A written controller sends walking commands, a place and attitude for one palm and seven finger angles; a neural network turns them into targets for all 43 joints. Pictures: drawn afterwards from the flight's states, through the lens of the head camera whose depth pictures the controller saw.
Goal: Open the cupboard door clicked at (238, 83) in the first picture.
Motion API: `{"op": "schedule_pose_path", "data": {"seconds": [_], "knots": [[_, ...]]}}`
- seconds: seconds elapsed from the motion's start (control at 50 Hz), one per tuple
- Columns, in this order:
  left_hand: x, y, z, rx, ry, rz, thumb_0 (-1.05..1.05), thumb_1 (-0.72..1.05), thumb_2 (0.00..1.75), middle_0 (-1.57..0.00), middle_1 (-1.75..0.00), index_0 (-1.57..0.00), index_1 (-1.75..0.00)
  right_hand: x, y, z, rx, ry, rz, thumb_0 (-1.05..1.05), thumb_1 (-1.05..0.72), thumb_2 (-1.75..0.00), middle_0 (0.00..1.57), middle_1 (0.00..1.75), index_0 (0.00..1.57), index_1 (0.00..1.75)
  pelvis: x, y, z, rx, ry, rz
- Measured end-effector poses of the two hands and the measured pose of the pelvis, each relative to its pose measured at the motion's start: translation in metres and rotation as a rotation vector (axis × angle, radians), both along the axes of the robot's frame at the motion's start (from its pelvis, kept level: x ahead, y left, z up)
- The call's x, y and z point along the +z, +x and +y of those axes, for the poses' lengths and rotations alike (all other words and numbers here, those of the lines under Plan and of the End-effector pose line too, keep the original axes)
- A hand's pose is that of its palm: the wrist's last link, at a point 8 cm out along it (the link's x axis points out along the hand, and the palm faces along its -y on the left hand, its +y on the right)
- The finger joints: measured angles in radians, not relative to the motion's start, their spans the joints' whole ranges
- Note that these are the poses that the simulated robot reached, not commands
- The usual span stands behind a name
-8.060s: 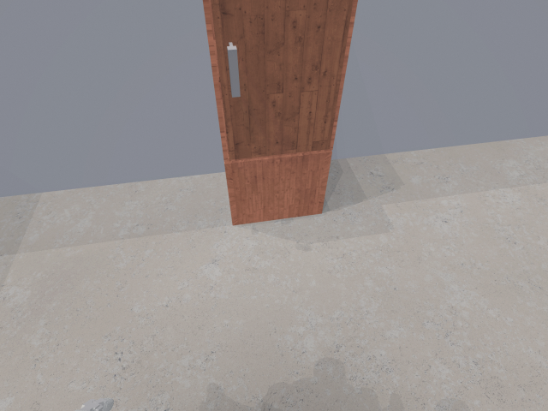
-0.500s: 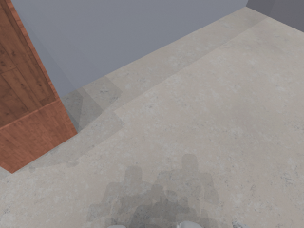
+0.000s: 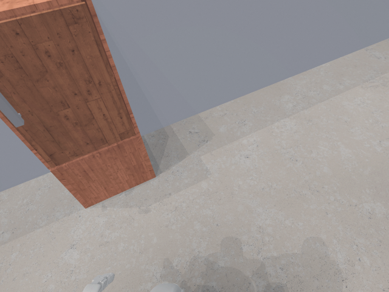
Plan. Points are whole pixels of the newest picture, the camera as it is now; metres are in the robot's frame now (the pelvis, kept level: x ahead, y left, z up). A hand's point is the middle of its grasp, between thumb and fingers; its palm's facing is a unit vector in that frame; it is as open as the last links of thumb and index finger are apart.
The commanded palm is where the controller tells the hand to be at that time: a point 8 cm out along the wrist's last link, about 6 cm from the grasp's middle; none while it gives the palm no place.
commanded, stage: turn to face it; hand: left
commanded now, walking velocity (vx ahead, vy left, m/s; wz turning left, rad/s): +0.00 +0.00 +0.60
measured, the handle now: (6, 104) +0.67 +0.66 +0.02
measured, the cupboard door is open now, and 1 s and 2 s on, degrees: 0 0 0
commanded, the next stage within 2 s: take the last steps up to it in 0.82 s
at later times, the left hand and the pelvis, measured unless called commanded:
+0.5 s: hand out of the picture -0.04 +0.28 -0.17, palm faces +0.35 -0.90 -0.26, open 7.4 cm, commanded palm none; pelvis -0.01 +0.05 +0.00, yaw +17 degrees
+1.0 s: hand out of the picture -0.03 +0.18 -0.14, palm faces +0.49 -0.83 -0.28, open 7.4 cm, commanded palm none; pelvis -0.01 -0.02 +0.01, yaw +28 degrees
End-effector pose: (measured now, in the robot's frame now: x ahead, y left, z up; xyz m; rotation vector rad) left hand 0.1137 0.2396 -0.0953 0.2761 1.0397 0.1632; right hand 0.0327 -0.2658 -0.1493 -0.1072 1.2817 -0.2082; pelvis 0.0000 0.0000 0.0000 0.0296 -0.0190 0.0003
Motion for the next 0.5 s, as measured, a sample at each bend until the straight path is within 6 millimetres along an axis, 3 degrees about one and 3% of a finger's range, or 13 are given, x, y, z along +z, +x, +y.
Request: {"op": "schedule_pose_path", "data": {"seconds": [0.1,0.18,0.36,0.42,0.5], "knots": [[-0.004,-0.043,0.004,0.09,-0.008,0.068,0.01,0.9,0.9,-0.2,-0.3,-0.2,-0.3,0.007,0.015,-0.005,0.075,-0.008,0.018,0.0,-0.91,-0.89,0.2,0.3,0.2,0.3,0.005,-0.002,-0.002,0.07,0.013,-0.001],[-0.014,-0.081,0.014,0.172,-0.027,0.126,0.01,0.9,0.9,-0.2,-0.3,-0.2,-0.3,0.011,0.037,0.004,0.155,-0.025,0.032,0.0,-0.91,-0.89,0.19,0.3,0.2,0.3,0.004,-0.005,0.004,0.125,0.011,0.005],[-0.057,-0.168,0.063,0.372,-0.082,0.264,0.01,0.9,0.9,-0.2,-0.3,-0.2,-0.3,0.022,0.115,0.069,0.367,-0.085,-0.111,0.0,-0.91,-0.89,0.19,0.3,0.2,0.3,-0.015,-0.011,0.04,0.24,-0.022,0.02],[-0.055,-0.179,0.074,0.409,-0.084,0.287,0.01,0.91,0.9,-0.2,-0.3,-0.2,-0.3,0.033,0.124,0.088,0.408,-0.09,-0.148,0.0,-0.91,-0.89,0.2,0.3,0.2,0.3,-0.009,-0.012,0.047,0.26,-0.037,0.013],[-0.043,-0.172,0.081,0.433,-0.09,0.23,0.01,0.91,0.9,-0.2,-0.3,-0.19,-0.3,0.04,0.125,0.105,0.443,-0.082,-0.152,0.0,-0.9,-0.89,0.2,0.3,0.2,0.3,0.001,-0.013,0.052,0.301,-0.052,0.004]]}}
